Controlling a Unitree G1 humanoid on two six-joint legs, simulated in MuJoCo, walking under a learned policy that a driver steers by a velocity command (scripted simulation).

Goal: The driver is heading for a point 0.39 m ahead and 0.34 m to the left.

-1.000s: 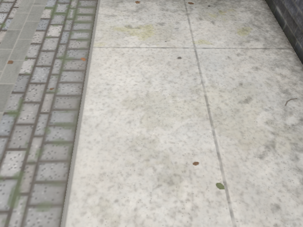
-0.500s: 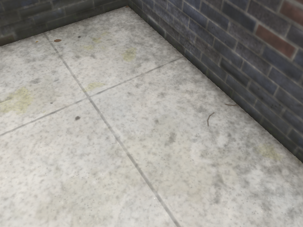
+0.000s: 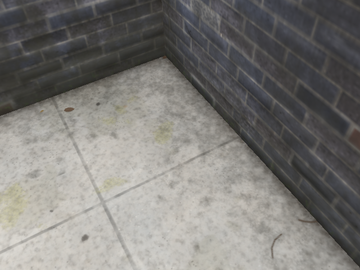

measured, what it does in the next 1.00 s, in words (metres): walks ahead, turning left: left foot, then right foot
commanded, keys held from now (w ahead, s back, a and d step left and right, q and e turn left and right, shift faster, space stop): w+q+shift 0.72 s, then q+shift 0.28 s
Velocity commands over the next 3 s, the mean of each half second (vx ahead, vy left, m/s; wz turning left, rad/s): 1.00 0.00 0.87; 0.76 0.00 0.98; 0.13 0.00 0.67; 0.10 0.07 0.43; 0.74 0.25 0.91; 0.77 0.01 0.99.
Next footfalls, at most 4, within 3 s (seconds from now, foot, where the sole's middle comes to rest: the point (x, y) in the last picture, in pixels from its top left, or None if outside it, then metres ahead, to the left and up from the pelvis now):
0.24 left None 0.43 0.07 -0.78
0.66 right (180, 180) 0.88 0.06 -0.78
1.06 left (100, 166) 0.95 0.42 -0.78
1.46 right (118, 134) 1.14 0.36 -0.78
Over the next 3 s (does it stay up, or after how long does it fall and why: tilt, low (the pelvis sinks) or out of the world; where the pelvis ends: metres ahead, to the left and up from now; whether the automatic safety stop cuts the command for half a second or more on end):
stays up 0.58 0.88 -0.03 its command is cut before an obstacle after 1.8 s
